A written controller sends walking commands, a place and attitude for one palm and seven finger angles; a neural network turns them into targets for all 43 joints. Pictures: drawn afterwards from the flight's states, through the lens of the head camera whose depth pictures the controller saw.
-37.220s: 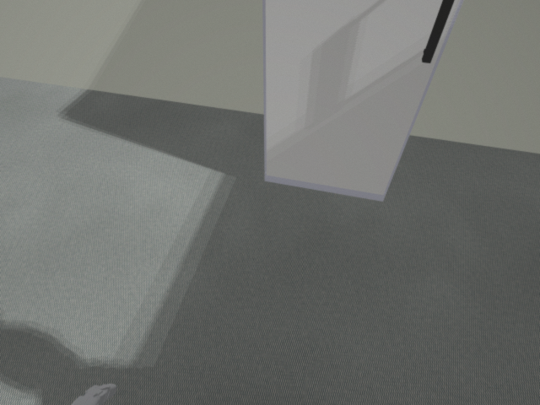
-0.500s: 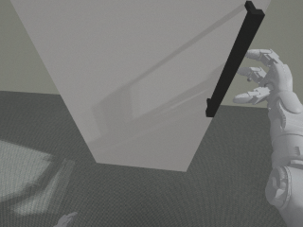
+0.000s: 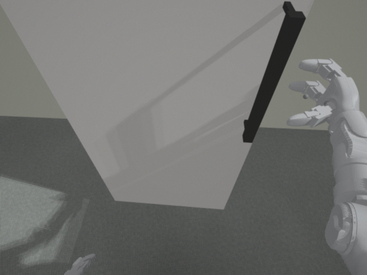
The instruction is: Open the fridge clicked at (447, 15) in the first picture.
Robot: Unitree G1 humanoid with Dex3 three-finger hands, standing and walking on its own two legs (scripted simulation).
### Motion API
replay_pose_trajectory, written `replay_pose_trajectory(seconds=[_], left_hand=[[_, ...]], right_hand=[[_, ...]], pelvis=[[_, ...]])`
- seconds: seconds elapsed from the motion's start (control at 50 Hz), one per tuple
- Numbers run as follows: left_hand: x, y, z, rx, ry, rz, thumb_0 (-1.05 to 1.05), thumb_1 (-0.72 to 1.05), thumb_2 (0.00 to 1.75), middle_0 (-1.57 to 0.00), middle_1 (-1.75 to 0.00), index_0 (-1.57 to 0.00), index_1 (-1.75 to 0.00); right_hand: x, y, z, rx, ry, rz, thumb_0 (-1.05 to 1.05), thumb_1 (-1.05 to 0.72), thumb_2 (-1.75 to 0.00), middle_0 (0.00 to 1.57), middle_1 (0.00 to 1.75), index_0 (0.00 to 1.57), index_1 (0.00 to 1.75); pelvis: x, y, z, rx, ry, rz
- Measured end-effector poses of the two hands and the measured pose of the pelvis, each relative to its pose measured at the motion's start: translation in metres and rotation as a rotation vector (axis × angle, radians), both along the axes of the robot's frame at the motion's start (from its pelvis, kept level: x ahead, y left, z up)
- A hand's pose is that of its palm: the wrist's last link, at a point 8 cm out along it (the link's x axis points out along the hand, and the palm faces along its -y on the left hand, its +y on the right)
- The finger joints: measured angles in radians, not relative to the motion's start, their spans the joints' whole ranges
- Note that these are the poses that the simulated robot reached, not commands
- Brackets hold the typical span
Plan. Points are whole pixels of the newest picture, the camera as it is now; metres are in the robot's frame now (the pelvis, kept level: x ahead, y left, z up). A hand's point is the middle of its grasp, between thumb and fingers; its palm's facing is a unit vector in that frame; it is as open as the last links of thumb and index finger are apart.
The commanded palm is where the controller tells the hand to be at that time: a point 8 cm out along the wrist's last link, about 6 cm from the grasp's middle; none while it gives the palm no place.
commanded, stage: move the hooked fingers beside the handle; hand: right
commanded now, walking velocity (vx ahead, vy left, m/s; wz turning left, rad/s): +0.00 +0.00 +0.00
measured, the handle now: (263, 86) +0.49 -0.12 +0.16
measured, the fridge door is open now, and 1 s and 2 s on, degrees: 2 2 2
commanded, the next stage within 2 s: feel for the door with the fingertips in 0.50 s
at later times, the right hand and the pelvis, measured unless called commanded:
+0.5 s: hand (305, 96) +0.46 -0.19 +0.17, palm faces -0.06 +1.00 +0.00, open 13.9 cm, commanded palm +0.43 -0.25 +0.16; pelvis +0.00 -0.01 +0.00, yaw +0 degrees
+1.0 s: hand (288, 97) +0.45 -0.16 +0.17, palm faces -0.05 +1.00 -0.01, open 13.9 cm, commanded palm +0.43 -0.21 +0.16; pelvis +0.00 +0.00 +0.00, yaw +0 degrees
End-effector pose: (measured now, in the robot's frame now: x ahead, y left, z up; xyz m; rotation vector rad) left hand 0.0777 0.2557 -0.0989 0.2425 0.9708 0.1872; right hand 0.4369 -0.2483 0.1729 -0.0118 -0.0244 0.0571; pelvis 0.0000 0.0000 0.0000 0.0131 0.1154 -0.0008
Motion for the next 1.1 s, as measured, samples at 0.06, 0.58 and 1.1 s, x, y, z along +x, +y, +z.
replay_pose_trajectory(seconds=[0.06,0.58,1.1], left_hand=[[-0.001,-0.002,0.0,-0.006,-0.002,0.005,0.01,0.91,0.9,-0.2,-0.3,-0.2,-0.3],[-0.002,-0.006,0.0,-0.016,0.003,0.017,0.01,0.91,0.9,-0.2,-0.3,-0.2,-0.3],[0.005,-0.007,-0.004,-0.04,-0.014,-0.011,0.01,0.91,0.9,-0.2,-0.3,-0.2,-0.3]], right_hand=[[0.001,-0.002,-0.002,0.002,0.006,-0.003,-0.01,0.5,-0.3,0.3,1.2,0.3,1.2],[-0.002,-0.003,-0.005,-0.004,0.001,-0.01,-0.01,0.5,-0.3,0.3,1.2,0.3,1.2],[-0.002,0.033,-0.005,-0.011,0.009,-0.011,-0.01,0.5,-0.3,0.3,1.21,0.31,1.21]], pelvis=[[0.001,-0.002,0.0,0.0,0.003,0.006],[0.004,-0.004,0.001,0.002,-0.002,0.015],[-0.002,0.004,0.001,-0.005,-0.012,0.001]])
